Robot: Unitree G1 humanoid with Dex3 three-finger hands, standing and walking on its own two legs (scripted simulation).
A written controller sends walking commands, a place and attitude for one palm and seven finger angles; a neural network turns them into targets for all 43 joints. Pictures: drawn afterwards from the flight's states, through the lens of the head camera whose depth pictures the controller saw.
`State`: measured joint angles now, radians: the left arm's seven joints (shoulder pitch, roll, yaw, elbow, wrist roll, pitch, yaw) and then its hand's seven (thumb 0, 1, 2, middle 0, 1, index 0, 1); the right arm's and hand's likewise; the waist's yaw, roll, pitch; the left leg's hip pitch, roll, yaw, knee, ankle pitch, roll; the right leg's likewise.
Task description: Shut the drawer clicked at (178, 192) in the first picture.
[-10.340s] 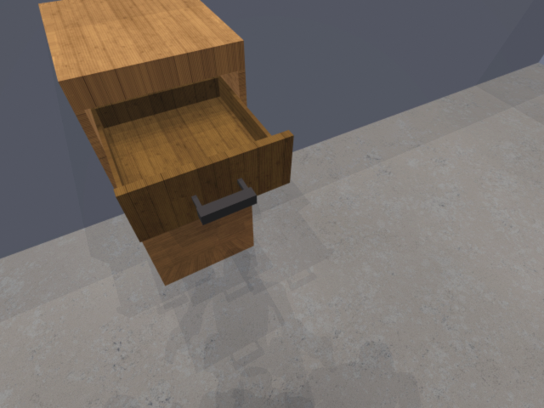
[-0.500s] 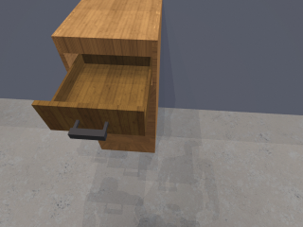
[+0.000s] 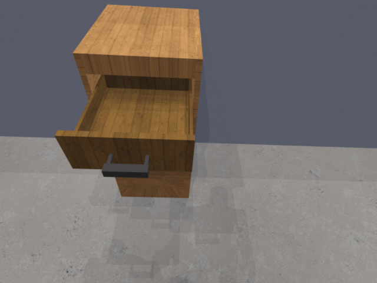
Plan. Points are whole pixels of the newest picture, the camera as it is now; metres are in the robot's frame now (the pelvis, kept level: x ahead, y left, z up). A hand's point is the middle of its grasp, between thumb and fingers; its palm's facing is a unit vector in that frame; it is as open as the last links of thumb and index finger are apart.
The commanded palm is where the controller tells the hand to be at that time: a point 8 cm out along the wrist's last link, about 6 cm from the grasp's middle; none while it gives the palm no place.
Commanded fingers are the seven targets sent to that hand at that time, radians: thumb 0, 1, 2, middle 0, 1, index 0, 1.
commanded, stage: come to a stop and stand still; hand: left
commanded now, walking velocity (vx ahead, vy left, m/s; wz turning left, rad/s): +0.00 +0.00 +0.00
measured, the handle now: (127, 164) +0.40 +0.19 -0.02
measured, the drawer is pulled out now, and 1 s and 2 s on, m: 0.28 0.28 0.28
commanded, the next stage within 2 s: look again from close up in 0.12 s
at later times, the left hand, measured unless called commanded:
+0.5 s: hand out of the picture -0.03 +0.11 -0.18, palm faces +0.04 -0.99 -0.13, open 7.4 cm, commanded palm none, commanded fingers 0.00 0.90 0.90 -0.20 -0.30 -0.20 -0.30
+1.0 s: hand out of the picture -0.02 +0.09 -0.18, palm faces +0.06 -0.99 -0.14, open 7.4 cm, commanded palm none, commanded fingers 0.00 0.90 0.90 -0.20 -0.30 -0.20 -0.30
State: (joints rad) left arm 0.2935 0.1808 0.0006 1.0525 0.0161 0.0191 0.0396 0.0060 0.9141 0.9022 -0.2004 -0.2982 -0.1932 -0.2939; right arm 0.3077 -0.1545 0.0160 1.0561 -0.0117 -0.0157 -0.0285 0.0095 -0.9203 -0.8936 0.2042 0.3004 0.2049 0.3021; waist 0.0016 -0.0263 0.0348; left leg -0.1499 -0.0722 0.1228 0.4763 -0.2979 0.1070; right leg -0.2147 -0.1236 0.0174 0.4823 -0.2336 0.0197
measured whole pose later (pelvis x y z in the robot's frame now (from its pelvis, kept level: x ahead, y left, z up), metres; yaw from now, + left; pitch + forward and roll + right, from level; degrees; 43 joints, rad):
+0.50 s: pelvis +0.00 -0.03 +0.00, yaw +0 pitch -2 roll +0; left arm 0.35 0.10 -0.01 1.11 0.02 0.00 0.04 0.01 0.91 0.90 -0.20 -0.30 -0.19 -0.29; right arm 0.31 -0.12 0.01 1.13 0.00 -0.02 -0.02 0.01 -0.91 -0.89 0.20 0.30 0.20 0.30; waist 0.01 -0.02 0.04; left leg -0.15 -0.04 0.11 0.46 -0.28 0.07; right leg -0.21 -0.09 0.01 0.46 -0.21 0.07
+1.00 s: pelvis +0.01 -0.06 +0.00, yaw +0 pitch -1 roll +0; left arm 0.36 0.11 0.01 1.08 0.03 0.00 0.03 0.01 0.91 0.90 -0.20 -0.30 -0.19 -0.29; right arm 0.33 -0.13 -0.01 1.13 -0.02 0.00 -0.01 0.01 -0.91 -0.89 0.20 0.30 0.20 0.30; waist 0.01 -0.01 0.01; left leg -0.19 0.02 0.08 0.53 -0.33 0.03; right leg -0.24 -0.04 -0.03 0.51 -0.27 0.02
